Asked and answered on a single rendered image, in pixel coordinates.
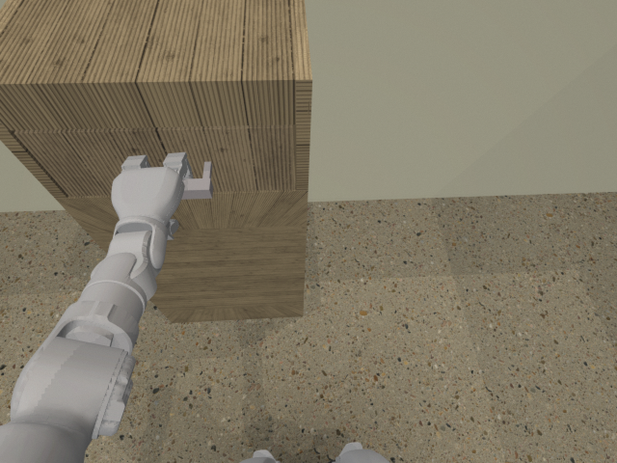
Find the robot shin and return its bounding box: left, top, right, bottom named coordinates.
left=339, top=442, right=362, bottom=457
left=253, top=449, right=276, bottom=461

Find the left robot upper arm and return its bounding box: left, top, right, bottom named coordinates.
left=0, top=337, right=136, bottom=463

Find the right robot shin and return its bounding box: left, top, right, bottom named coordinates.
left=339, top=442, right=362, bottom=457

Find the left robot shin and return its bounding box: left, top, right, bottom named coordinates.
left=253, top=449, right=276, bottom=461

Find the robot left forearm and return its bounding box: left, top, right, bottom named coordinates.
left=11, top=216, right=168, bottom=420

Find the handle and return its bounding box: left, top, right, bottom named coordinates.
left=181, top=162, right=213, bottom=200

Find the left robot hand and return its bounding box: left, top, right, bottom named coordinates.
left=111, top=152, right=193, bottom=240

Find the cabinet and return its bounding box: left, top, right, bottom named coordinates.
left=0, top=0, right=312, bottom=323

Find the drawer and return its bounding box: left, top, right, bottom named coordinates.
left=14, top=124, right=294, bottom=197

